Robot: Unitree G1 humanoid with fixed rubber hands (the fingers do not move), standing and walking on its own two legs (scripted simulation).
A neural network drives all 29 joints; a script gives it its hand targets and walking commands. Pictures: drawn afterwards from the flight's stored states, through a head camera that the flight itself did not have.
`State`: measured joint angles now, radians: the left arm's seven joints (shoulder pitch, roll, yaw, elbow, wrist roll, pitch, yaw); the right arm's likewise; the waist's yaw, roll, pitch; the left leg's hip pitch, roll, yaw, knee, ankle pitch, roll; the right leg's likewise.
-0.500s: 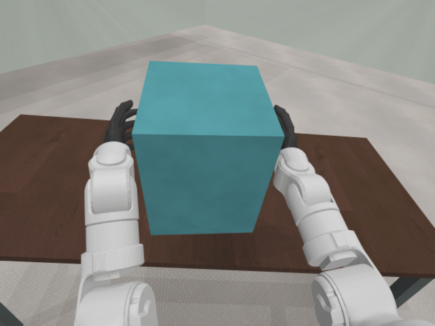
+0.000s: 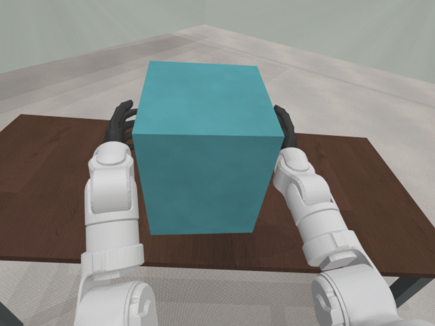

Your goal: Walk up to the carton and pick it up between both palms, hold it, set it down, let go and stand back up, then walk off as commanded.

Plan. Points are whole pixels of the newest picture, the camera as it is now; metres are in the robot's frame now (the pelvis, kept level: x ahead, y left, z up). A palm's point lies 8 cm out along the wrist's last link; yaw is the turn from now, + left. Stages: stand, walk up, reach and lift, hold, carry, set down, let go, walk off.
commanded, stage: hold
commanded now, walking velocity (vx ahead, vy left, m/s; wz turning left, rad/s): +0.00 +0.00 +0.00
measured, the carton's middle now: (203, 150) +0.39 +0.01 +0.17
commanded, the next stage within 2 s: none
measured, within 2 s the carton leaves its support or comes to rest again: neither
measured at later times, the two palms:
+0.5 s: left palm (117, 146) +0.36 +0.15 +0.20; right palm (284, 148) +0.36 -0.14 +0.19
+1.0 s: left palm (117, 146) +0.36 +0.15 +0.20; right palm (284, 149) +0.36 -0.14 +0.19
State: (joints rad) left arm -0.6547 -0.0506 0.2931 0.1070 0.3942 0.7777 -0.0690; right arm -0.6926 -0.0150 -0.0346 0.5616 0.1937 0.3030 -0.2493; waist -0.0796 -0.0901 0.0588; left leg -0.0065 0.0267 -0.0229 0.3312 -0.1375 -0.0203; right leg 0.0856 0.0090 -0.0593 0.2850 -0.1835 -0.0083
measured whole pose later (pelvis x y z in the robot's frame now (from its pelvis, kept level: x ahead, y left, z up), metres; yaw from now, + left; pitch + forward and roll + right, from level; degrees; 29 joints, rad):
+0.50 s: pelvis +0.00 +0.00 +0.00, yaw +0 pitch -11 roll -1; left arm -0.65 -0.05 0.29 0.10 0.39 0.78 -0.07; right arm -0.69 -0.02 -0.03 0.56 0.19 0.30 -0.25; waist -0.08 -0.09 0.06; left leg -0.01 0.03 -0.02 0.33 -0.14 -0.02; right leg 0.09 0.01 -0.06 0.28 -0.18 -0.01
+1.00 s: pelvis +0.00 +0.00 +0.00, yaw +0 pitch -11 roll -1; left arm -0.65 -0.05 0.29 0.10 0.40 0.78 -0.07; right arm -0.69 -0.01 -0.03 0.56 0.19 0.30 -0.25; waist -0.08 -0.09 0.06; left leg -0.01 0.03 -0.02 0.33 -0.14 -0.02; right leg 0.09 0.01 -0.06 0.28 -0.18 -0.01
